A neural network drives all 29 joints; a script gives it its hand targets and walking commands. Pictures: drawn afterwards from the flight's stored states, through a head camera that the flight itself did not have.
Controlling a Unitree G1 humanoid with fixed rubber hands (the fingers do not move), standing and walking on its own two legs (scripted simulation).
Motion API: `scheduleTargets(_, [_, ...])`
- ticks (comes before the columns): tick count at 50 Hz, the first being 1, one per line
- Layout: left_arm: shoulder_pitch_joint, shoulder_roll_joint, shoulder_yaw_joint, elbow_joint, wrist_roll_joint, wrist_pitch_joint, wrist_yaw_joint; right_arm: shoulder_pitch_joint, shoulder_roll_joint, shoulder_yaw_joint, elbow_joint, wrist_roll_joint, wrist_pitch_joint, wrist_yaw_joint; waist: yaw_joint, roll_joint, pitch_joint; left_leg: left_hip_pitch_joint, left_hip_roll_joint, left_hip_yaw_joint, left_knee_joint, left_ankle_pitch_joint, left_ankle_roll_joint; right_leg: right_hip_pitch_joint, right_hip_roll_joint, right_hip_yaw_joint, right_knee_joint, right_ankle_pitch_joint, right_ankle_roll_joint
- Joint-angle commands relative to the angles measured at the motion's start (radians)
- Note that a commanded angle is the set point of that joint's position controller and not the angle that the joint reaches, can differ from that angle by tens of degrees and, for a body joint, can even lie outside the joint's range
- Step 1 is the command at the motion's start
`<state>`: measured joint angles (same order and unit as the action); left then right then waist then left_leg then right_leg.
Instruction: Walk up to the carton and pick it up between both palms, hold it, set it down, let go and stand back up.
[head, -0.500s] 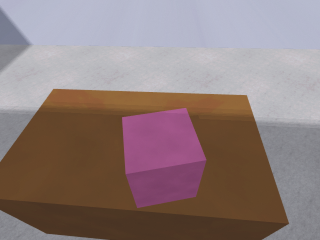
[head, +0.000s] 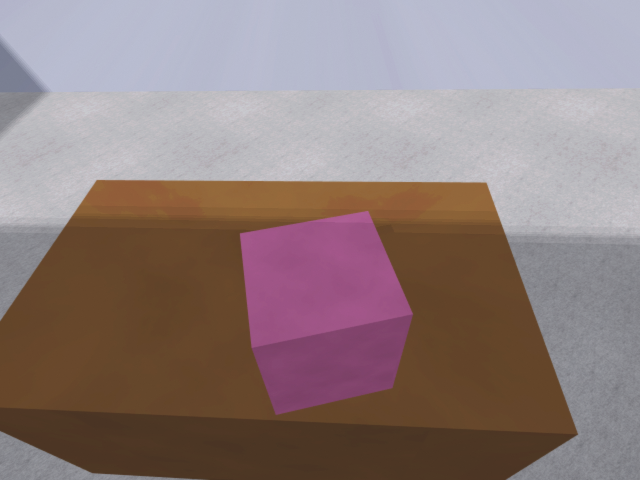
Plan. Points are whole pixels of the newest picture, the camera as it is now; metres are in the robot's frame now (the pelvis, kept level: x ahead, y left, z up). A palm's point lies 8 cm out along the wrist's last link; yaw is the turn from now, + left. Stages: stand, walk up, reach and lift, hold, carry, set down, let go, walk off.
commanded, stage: walk up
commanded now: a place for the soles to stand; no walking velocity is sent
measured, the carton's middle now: (320, 315) +0.40 +0.02 -0.09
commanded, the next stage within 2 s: reach and lift in 0.62 s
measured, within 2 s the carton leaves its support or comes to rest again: neither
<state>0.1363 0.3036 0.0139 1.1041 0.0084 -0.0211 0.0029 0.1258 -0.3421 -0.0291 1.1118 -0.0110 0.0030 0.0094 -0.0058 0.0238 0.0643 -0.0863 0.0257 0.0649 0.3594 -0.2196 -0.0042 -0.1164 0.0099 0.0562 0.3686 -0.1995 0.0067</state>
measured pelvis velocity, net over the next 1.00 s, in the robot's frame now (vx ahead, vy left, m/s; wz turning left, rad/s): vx -0.01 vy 0.00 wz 0.03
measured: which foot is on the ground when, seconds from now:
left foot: down 0.00-1.00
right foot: down 0.00-1.00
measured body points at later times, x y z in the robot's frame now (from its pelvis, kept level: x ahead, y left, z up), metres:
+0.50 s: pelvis +0.00 +0.01 +0.00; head +0.01 +0.00 +0.45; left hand +0.10 +0.30 -0.13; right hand +0.06 -0.29 -0.14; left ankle -0.01 +0.12 -0.75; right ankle +0.00 -0.13 -0.75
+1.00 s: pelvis -0.01 +0.00 -0.02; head +0.02 +0.00 +0.43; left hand +0.17 +0.24 -0.11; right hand +0.15 -0.29 -0.11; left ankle -0.01 +0.12 -0.75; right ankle +0.00 -0.12 -0.75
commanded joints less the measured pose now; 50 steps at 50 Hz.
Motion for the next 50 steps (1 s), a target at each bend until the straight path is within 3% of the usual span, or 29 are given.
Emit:
scheduleTargets(1, [-0.038,0.242,0.042,-0.076,-0.005,-0.021,0.015,0.000,-0.226,-0.041,-0.049,-0.005,-0.019,-0.011,-0.001,-0.019,-0.080,0.019,0.104,-0.105,-0.063,0.099,0.040,-0.015,-0.124,0.107,-0.063,0.174,-0.039])
scheduleTargets(3, [-0.017,0.262,0.045,-0.078,-0.003,-0.013,0.014,-0.060,-0.209,-0.041,-0.049,-0.003,-0.018,-0.012,0.008,0.011,-0.055,0.022,0.110,-0.101,-0.071,0.105,0.045,-0.036,-0.112,0.106,-0.039,0.195,-0.043])
scheduleTargets(4, [-0.041,0.249,0.048,-0.090,-0.003,-0.016,0.015,-0.048,-0.200,-0.034,-0.054,-0.001,-0.023,-0.011,-0.003,-0.050,-0.092,0.019,0.123,-0.118,-0.080,0.132,0.047,-0.002,-0.106,0.078,-0.021,0.201,-0.036])
scheduleTargets(5, [-0.038,0.244,0.042,-0.081,-0.006,-0.014,0.015,-0.042,-0.217,-0.040,-0.065,-0.009,-0.026,-0.012,0.003,0.037,-0.093,0.060,0.125,-0.106,-0.073,0.188,0.038,-0.022,-0.108,0.093,-0.013,0.240,-0.039])
scheduleTargets(7, [-0.056,0.253,0.045,-0.082,0.001,-0.014,0.016,-0.050,-0.220,-0.037,-0.067,0.000,-0.024,-0.008,-0.002,-0.020,-0.052,0.046,0.124,-0.098,-0.056,0.183,0.046,-0.038,-0.095,0.080,-0.011,0.253,-0.033])
scheduleTargets(9, [-0.025,0.243,0.040,-0.081,0.001,-0.011,0.017,-0.034,-0.243,-0.045,-0.065,-0.003,-0.018,-0.015,0.006,0.008,-0.036,0.014,0.117,-0.095,-0.077,0.105,0.043,-0.035,-0.113,0.097,-0.027,0.212,-0.043])
scheduleTargets(10, [-0.056,0.244,0.038,-0.092,0.004,-0.015,0.017,-0.023,-0.223,-0.049,-0.071,0.001,-0.019,-0.008,-0.011,-0.041,-0.062,0.030,0.119,-0.092,-0.068,0.129,0.045,-0.041,-0.109,0.101,-0.024,0.217,-0.045])
scheduleTargets(11, [-0.064,0.231,0.042,-0.090,0.000,-0.015,0.015,-0.023,-0.236,-0.052,-0.075,-0.003,-0.020,-0.009,-0.010,0.005,-0.071,0.033,0.122,-0.105,-0.066,0.132,0.054,-0.033,-0.101,0.096,-0.028,0.183,-0.049])
scheduleTargets(12, [-0.047,0.245,0.045,-0.085,-0.002,-0.012,0.015,-0.040,-0.221,-0.046,-0.070,0.000,-0.016,-0.010,0.011,-0.049,-0.024,0.008,0.108,-0.086,-0.061,0.114,0.041,-0.049,-0.108,0.104,-0.040,0.180,-0.047])
scheduleTargets(13, [-0.077,0.259,0.048,-0.100,0.001,-0.008,0.013,-0.032,-0.214,-0.041,-0.076,0.000,-0.015,-0.012,-0.005,-0.068,-0.024,-0.012,0.113,-0.091,-0.060,0.085,0.045,-0.047,-0.116,0.113,-0.045,0.162,-0.047])
scheduleTargets(18, [-0.041,0.242,0.044,-0.085,-0.012,-0.013,0.019,-0.065,-0.222,-0.043,-0.067,0.003,-0.018,-0.009,0.001,-0.002,-0.079,0.005,0.119,-0.094,-0.043,0.118,0.045,-0.022,-0.092,0.085,-0.017,0.206,-0.037])
scheduleTargets(19, [-0.068,0.250,0.043,-0.094,-0.002,-0.011,0.019,-0.083,-0.207,-0.037,-0.064,-0.007,-0.014,-0.007,0.006,-0.028,-0.036,0.008,0.112,-0.094,-0.045,0.103,0.040,-0.071,-0.118,0.121,-0.038,0.194,-0.041])
scheduleTargets(22, [-0.064,0.249,0.040,-0.095,-0.005,-0.010,0.023,-0.041,-0.226,-0.052,-0.063,0.004,-0.018,-0.010,-0.015,-0.007,-0.064,0.027,0.127,-0.089,-0.056,0.146,0.048,-0.018,-0.099,0.082,-0.016,0.229,-0.038])
scheduleTargets(24, [-0.065,0.266,0.042,-0.092,0.000,-0.015,0.017,-0.037,-0.221,-0.046,-0.070,0.002,-0.016,-0.009,-0.014,-0.080,-0.057,0.038,0.117,-0.079,-0.037,0.128,0.048,-0.049,-0.111,0.112,-0.036,0.228,-0.038])
scheduleTargets(27, [-0.045,0.262,0.049,-0.085,-0.004,-0.012,0.017,-0.048,-0.231,-0.053,-0.060,0.001,-0.018,-0.011,-0.004,0.017,-0.077,0.029,0.115,-0.077,-0.054,0.148,0.039,-0.010,-0.108,0.099,-0.002,0.231,-0.047])
scheduleTargets(29, [-0.066,0.255,0.046,-0.103,-0.008,-0.007,0.019,-0.052,-0.212,-0.043,-0.060,0.011,-0.017,-0.010,-0.010,-0.066,-0.056,0.040,0.113,-0.077,-0.037,0.142,0.047,-0.047,-0.094,0.083,-0.001,0.245,-0.035])
scheduleTargets(31, [-0.047,0.233,0.038,-0.077,-0.006,-0.014,0.025,-0.071,-0.218,-0.039,-0.067,-0.007,-0.015,-0.008,-0.003,0.059,-0.053,0.027,0.122,-0.080,-0.051,0.163,0.041,-0.030,-0.104,0.101,-0.014,0.262,-0.041])
scheduleTargets(32, [-0.398,0.205,0.158,-0.402,0.099,0.195,0.025,-0.421,-0.071,-0.056,-0.259,-0.052,-0.150,0.023,0.005,-0.081,-0.002,-0.178,-0.019,0.045,0.114,-0.080,-0.047,-0.274,-0.006,-0.148,0.052,-0.078,-0.043])
scheduleTargets(33, [-0.413,0.173,0.095,-0.420,0.070,0.324,0.034,-0.378,-0.130,-0.083,-0.174,-0.074,-0.129,0.055,-0.015,-0.011,-0.020,-0.118,0.024,0.013,0.151,-0.103,-0.047,-0.251,0.001,-0.159,0.130,-0.078,-0.061])
scheduleTargets(34, [-0.336,0.159,0.073,-0.473,0.065,0.409,0.022,-0.317,-0.182,-0.124,-0.205,-0.081,-0.118,0.076,-0.046,-0.037,-0.068,-0.049,0.054,0.000,0.209,-0.098,-0.031,-0.288,0.011,-0.158,0.174,-0.035,-0.059])
scheduleTargets(35, [-0.302,0.152,0.080,-0.518,0.078,0.458,0.004,-0.283,-0.193,-0.142,-0.287,-0.072,-0.116,0.072,-0.035,-0.084,-0.084,-0.009,0.053,0.003,0.228,-0.099,-0.009,-0.296,0.016,-0.172,0.181,-0.018,-0.052])
scheduleTargets(36, [-0.285,0.157,0.074,-0.549,0.097,0.485,-0.005,-0.270,-0.205,-0.161,-0.313,-0.079,-0.114,0.064,-0.017,-0.051,-0.136,0.060,0.050,0.019,0.264,-0.008,-0.024,-0.311,0.003,-0.168,0.191,0.053,-0.045])
scheduleTargets(37, [-0.245,0.168,0.095,-0.615,0.102,0.489,-0.004,-0.184,-0.212,-0.179,-0.285,-0.054,-0.107,0.057,-0.030,-0.053,-0.150,0.075,0.052,0.013,0.254,0.068,-0.034,-0.293,0.017,-0.190,0.210,0.144,-0.044])
scheduleTargets(38, [-0.231,0.151,0.100,-0.687,0.103,0.504,0.004,-0.145,-0.213,-0.172,-0.256,-0.021,-0.102,0.065,-0.040,0.035,-0.205,0.083,0.060,-0.010,0.255,0.167,-0.051,-0.247,0.029,-0.200,0.223,0.187,-0.062])
scheduleTargets(41, [-0.097,0.119,0.125,-0.774,0.115,0.498,0.011,-0.051,-0.270,-0.178,-0.257,0.017,-0.115,0.077,-0.039,0.053,-0.269,0.191,0.056,-0.024,0.258,0.404,-0.081,-0.206,0.059,-0.187,0.183,0.306,-0.050])
scheduleTargets(43, [-0.112,0.114,0.122,-0.752,0.108,0.494,0.014,-0.109,-0.283,-0.163,-0.275,0.045,-0.112,0.084,-0.009,0.044,-0.219,0.167,0.030,-0.018,0.228,0.359,-0.080,-0.185,0.039,-0.174,0.133,0.318,-0.038])
scheduleTargets(45, [-0.109,0.116,0.158,-0.689,0.151,0.486,0.014,-0.083,-0.248,-0.150,-0.305,0.015,-0.112,0.066,-0.009,-0.031,-0.124,0.079,-0.002,0.014,0.174,0.198,-0.030,-0.153,0.035,-0.155,0.118,0.287,-0.024])
scheduleTargets(49, [-0.160,0.078,0.114,-0.748,0.114,0.469,0.025,-0.105,-0.202,-0.140,-0.361,0.028,-0.100,0.081,-0.029,-0.027,-0.148,0.077,-0.006,0.003,0.145,0.162,-0.037,-0.125,0.026,-0.136,0.084,0.251,-0.012])
scheduleTargets(50, [-0.162,0.098,0.148,-0.795,0.105,0.453,0.032,-0.074,-0.161,-0.100,-0.348,0.038,-0.096,0.083,-0.022,0.019,-0.149,0.055,-0.021,0.006,0.149,0.160,-0.039,-0.113,0.007,-0.114,0.081,0.258,-0.009])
